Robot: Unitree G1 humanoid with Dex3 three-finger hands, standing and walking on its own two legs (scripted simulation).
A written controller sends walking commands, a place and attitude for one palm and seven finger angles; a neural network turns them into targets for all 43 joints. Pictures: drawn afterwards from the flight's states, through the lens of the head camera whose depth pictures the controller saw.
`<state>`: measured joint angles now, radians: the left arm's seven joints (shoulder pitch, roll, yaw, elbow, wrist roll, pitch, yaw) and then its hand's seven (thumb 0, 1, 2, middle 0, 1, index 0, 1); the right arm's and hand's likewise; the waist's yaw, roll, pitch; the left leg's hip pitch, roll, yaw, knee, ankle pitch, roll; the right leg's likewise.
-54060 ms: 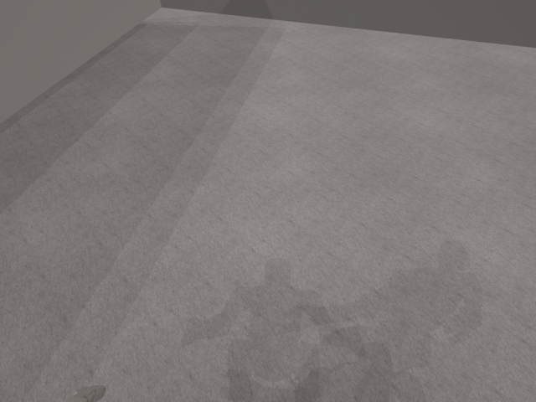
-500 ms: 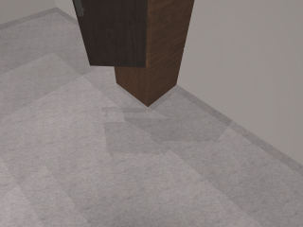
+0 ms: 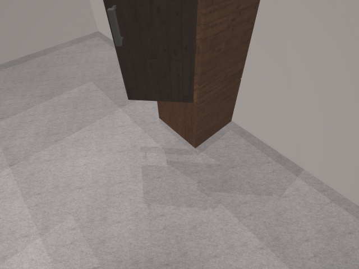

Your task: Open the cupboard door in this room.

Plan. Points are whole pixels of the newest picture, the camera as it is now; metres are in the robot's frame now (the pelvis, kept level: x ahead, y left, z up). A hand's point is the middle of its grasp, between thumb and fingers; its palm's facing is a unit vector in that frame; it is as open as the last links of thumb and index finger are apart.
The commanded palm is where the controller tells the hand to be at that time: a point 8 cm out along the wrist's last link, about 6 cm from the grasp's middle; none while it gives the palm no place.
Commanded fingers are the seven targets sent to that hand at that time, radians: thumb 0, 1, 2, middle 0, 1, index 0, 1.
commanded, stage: take the last steps up to it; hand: left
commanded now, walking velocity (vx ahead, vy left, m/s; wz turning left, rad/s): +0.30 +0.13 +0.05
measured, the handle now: (116, 26) +0.98 +0.30 +0.09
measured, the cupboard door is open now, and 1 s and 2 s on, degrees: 43 43 43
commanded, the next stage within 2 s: come to a stop and stand still in 0.82 s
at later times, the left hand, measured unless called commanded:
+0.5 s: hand (85, 239) +0.22 +0.28 -0.16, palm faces +0.06 -0.98 -0.19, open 7.4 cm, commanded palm none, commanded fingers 0.00 0.90 0.90 -0.20 -0.30 -0.20 -0.30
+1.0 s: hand (96, 192) +0.37 +0.29 -0.18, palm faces +0.06 -0.98 -0.19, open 7.3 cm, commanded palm none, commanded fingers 0.00 0.90 0.90 -0.20 -0.30 -0.20 -0.30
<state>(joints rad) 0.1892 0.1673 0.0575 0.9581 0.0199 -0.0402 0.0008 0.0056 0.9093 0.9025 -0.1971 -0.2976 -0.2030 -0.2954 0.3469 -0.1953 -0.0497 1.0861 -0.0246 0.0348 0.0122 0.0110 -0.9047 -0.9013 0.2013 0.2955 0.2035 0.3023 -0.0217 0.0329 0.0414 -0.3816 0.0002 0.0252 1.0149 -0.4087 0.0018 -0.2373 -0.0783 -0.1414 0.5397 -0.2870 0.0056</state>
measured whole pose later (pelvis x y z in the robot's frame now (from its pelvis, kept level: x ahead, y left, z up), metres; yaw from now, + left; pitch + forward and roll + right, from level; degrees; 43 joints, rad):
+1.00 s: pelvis +0.38 +0.11 +0.00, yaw -1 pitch +0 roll -1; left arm 0.33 0.18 0.05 1.10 0.01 -0.03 0.01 0.00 0.93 0.90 -0.20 -0.30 -0.20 -0.30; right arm 0.22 -0.18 -0.04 1.05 -0.02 -0.04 0.00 0.01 -0.92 -0.90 0.20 0.30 0.20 0.30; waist 0.02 0.00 0.02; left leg -0.34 0.07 0.10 0.51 -0.13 0.00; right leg -0.13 -0.05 -0.11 0.51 -0.37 0.03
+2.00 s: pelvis +0.39 +0.12 +0.00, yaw -3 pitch -1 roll +0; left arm 0.27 0.19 0.00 1.04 0.02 0.02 0.04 0.01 0.91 0.90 -0.20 -0.30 -0.20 -0.30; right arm 0.25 -0.18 -0.01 0.97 -0.01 0.00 -0.02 0.01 -0.93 -0.90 0.20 0.30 0.20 0.30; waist 0.00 0.01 0.03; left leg -0.20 -0.04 0.09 0.53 -0.32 0.06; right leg -0.24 -0.07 -0.02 0.54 -0.27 0.04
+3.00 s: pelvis +0.39 +0.09 +0.00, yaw -3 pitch -1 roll -1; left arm 0.37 0.12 0.02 1.08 0.02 0.00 0.03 0.01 0.91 0.90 -0.20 -0.30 -0.20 -0.30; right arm 0.35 -0.14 0.00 1.11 -0.02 0.01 -0.01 0.01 -0.91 -0.90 0.20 0.30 0.20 0.30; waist 0.01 0.00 0.00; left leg -0.21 0.01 0.06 0.53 -0.32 0.02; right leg -0.23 -0.02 -0.05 0.50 -0.25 0.00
